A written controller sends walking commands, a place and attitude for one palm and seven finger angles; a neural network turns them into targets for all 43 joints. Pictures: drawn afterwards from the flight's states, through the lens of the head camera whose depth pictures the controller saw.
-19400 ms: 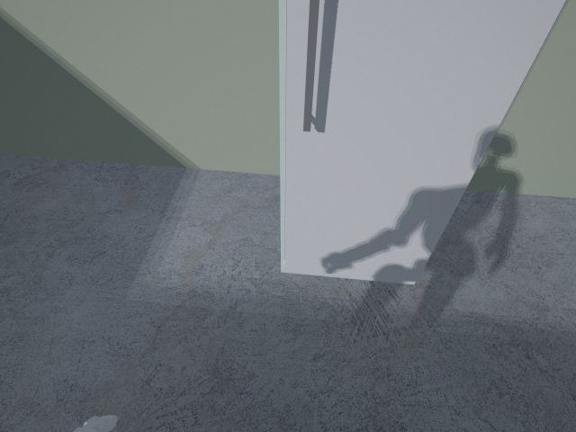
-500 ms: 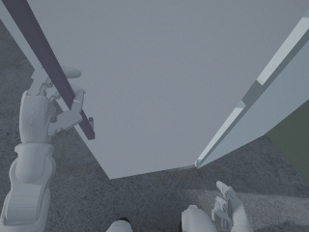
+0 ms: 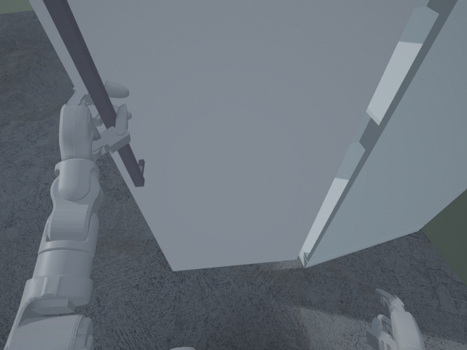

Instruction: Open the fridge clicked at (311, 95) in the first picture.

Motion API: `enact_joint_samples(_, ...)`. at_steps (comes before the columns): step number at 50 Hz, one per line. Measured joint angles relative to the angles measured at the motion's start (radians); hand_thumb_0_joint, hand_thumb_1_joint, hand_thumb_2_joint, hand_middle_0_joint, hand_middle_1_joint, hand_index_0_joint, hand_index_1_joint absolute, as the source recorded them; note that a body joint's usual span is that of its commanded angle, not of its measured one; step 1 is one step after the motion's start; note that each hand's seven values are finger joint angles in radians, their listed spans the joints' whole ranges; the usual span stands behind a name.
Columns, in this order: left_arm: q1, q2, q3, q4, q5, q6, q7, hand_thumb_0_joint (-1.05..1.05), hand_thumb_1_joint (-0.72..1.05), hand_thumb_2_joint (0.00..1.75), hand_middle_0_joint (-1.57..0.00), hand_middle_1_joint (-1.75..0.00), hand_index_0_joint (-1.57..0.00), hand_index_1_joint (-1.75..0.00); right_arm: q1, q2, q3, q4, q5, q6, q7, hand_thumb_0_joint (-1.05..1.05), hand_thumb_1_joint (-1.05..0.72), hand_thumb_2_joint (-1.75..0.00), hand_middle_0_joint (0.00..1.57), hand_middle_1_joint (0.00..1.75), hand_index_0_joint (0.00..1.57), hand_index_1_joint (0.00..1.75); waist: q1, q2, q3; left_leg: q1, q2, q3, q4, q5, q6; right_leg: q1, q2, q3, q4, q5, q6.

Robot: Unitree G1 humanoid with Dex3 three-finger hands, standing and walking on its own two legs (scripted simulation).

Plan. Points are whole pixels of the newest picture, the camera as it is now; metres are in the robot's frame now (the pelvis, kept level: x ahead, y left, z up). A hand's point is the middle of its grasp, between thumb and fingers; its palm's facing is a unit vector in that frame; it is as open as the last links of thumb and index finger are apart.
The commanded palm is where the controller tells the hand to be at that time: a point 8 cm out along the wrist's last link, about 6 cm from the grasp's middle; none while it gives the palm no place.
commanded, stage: stop walking and hold the door back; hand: left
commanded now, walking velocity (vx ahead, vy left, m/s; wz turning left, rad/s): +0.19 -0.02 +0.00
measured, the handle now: (101, 86) +0.44 +0.20 +0.22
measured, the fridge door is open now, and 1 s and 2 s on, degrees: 78 75 73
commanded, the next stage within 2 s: loosen the grip on the handle in 0.70 s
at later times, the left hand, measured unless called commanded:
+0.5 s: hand (122, 129) +0.40 +0.18 +0.17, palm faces +0.18 -0.96 -0.22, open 5.6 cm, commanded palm +0.38 +0.24 +0.15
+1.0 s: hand (113, 114) +0.42 +0.19 +0.18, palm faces +0.15 -0.98 -0.11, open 7.3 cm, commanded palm +0.38 +0.23 +0.16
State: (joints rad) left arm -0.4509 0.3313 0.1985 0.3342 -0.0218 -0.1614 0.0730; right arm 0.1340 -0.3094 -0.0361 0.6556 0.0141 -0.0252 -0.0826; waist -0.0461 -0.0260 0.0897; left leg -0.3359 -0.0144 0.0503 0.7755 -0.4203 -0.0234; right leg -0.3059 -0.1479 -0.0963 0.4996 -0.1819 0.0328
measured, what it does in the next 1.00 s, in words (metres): steps on the spot: left foot, then right foot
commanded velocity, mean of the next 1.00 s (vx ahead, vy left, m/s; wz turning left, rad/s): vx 0.05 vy -0.05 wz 0.00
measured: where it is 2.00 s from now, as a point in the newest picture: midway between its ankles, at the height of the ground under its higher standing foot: outside the picture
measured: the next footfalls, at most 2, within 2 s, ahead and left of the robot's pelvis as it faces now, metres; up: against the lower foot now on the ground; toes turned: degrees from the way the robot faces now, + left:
left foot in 0.08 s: +0.01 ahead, +0.14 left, +0.00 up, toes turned +3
right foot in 0.40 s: +0.01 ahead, -0.08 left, +0.00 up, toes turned -6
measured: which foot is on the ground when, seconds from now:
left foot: up 0.00-0.06, down 0.08-0.42, up 0.44-0.66, down 0.68-1.00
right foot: down 0.00-0.08, up 0.10-0.38, down 0.40-1.00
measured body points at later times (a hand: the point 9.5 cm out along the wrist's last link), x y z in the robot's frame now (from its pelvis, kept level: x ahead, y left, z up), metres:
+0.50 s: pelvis -0.04 +0.01 -0.01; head +0.01 -0.01 +0.44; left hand +0.39 +0.23 +0.18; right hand +0.08 -0.23 -0.14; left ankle -0.04 +0.13 -0.71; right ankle -0.03 -0.08 -0.74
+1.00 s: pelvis -0.06 +0.02 -0.01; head -0.03 +0.03 +0.44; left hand +0.41 +0.24 +0.19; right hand +0.01 -0.23 -0.11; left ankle -0.02 +0.14 -0.74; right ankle -0.03 -0.08 -0.74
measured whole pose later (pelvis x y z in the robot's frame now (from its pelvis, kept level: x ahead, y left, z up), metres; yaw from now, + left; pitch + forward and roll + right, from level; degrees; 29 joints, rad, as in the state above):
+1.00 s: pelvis -0.06 +0.02 -0.01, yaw -4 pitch +2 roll +0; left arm -0.87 0.42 0.29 0.94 -0.01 -0.16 0.00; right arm 0.33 -0.21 0.02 0.70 -0.01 -0.15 -0.01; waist -0.07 -0.03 -0.01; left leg -0.35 0.05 0.07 0.53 -0.22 -0.01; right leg -0.35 0.01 -0.07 0.52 -0.21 -0.04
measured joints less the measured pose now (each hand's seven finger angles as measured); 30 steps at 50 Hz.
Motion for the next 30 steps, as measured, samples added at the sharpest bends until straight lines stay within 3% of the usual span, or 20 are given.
enact_joint_samples(4, -0.079, -0.010, -0.019, 0.013, 0.003, 0.011, 0.006, -0.05, 0.67, 0.83, -0.46, -1.41, -0.44, -1.40, 0.019, 0.006, 0.004, -0.017, 0.001, -0.002, 0.005, 0.01, -0.90, -0.90, 0.20, 0.30, 0.20, 0.30, -0.022, -0.006, -0.003, 0.119, 0.022, 0.005, -0.274, 0.116, 0.027, -0.061, 0.005, 0.002, 0.043, 0.011, 0.019)
enact_joint_samples(5, -0.091, -0.009, -0.022, 0.012, -0.002, 0.010, 0.009, -0.04, 0.67, 0.82, -0.45, -1.41, -0.43, -1.40, 0.021, 0.022, 0.002, -0.017, 0.001, -0.004, 0.003, 0.01, -0.90, -0.90, 0.20, 0.30, 0.20, 0.30, -0.023, -0.017, 0.008, 0.112, 0.017, 0.013, -0.264, 0.141, 0.035, -0.080, 0.005, 0.018, 0.083, -0.033, 0.016)
enact_joint_samples(7, -0.092, -0.011, -0.028, 0.016, -0.007, 0.004, 0.015, -0.03, 0.68, 0.80, -0.45, -1.41, -0.42, -1.40, 0.041, 0.056, 0.006, -0.022, 0.007, -0.006, 0.005, 0.01, -0.90, -0.90, 0.20, 0.30, 0.20, 0.30, -0.009, -0.009, 0.022, 0.110, 0.034, 0.032, -0.242, 0.130, 0.043, -0.117, 0.047, 0.039, 0.212, -0.195, 0.002)
enact_joint_samples(10, -0.106, -0.019, -0.051, 0.052, -0.005, 0.002, 0.011, -0.03, 0.69, 0.79, -0.45, -1.41, -0.41, -1.40, 0.095, 0.101, 0.032, -0.004, 0.016, -0.022, 0.010, 0.01, -0.90, -0.90, 0.20, 0.30, 0.20, 0.30, 0.000, 0.032, 0.015, 0.107, 0.069, 0.019, -0.265, 0.137, 0.044, -0.145, 0.112, 0.026, 0.339, -0.220, -0.002)
enact_joint_samples(16, -0.161, 0.004, -0.081, 0.084, -0.018, 0.029, -0.003, -0.03, 0.69, 0.80, -0.45, -1.41, -0.40, -1.40, 0.140, 0.161, 0.080, 0.042, 0.022, -0.025, 0.017, 0.00, -0.91, -0.89, 0.20, 0.30, 0.20, 0.30, 0.046, 0.037, 0.025, 0.093, 0.083, 0.027, -0.274, 0.153, 0.030, -0.070, 0.153, 0.011, 0.203, -0.160, -0.009)
enact_joint_samples(19, -0.181, 0.025, -0.068, 0.104, -0.026, 0.041, -0.002, -0.03, 0.69, 0.81, -0.45, -1.41, -0.39, -1.40, 0.127, 0.153, 0.092, 0.046, 0.019, -0.025, 0.018, 0.00, -0.92, -0.89, 0.21, 0.30, 0.21, 0.30, 0.057, 0.037, 0.027, 0.065, 0.082, 0.034, -0.221, 0.129, 0.019, 0.019, 0.163, 0.005, 0.040, -0.102, -0.019)
enact_joint_samples(20, -0.186, 0.030, -0.057, 0.112, -0.025, 0.044, -0.001, -0.04, 0.69, 0.81, -0.45, -1.41, -0.38, -1.40, 0.115, 0.144, 0.094, 0.048, 0.019, -0.022, 0.018, 0.00, -0.91, -0.89, 0.21, 0.30, 0.21, 0.30, 0.056, 0.047, 0.030, 0.051, 0.089, 0.031, -0.189, 0.115, 0.014, 0.037, 0.172, 0.002, 0.004, -0.063, -0.041)
enact_joint_samples(22, -0.194, 0.032, -0.034, 0.136, -0.021, 0.043, 0.007, -0.04, 0.69, 0.82, -0.45, -1.41, -0.37, -1.40, 0.080, 0.119, 0.085, 0.054, 0.020, -0.012, 0.016, 0.00, -0.91, -0.89, 0.21, 0.30, 0.21, 0.30, 0.038, 0.082, 0.045, 0.013, 0.103, 0.007, -0.095, 0.090, 0.014, 0.039, 0.189, -0.014, 0.017, -0.058, -0.081)
enact_joint_samples(25, -0.208, 0.025, -0.016, 0.171, -0.022, 0.057, 0.006, -0.03, 0.70, 0.81, -0.45, -1.41, -0.36, -1.40, 0.050, 0.091, 0.064, 0.054, 0.025, -0.013, 0.005, 0.00, -0.91, -0.89, 0.21, 0.30, 0.21, 0.30, 0.023, 0.072, 0.054, -0.041, 0.059, -0.032, 0.081, -0.028, 0.006, 0.046, 0.169, -0.016, 0.037, -0.079, -0.093)
enact_joint_samples(30, -0.237, 0.005, -0.010, 0.251, -0.013, 0.048, -0.003, -0.02, 0.72, 0.82, -0.45, -1.41, -0.38, -1.40, 0.031, 0.045, 0.058, 0.050, 0.014, -0.029, -0.022, 0.01, -0.90, -0.89, 0.20, 0.30, 0.20, 0.30, 0.015, 0.028, 0.028, -0.025, 0.048, -0.018, -0.003, 0.023, 0.007, 0.057, 0.140, -0.011, 0.027, -0.072, -0.085)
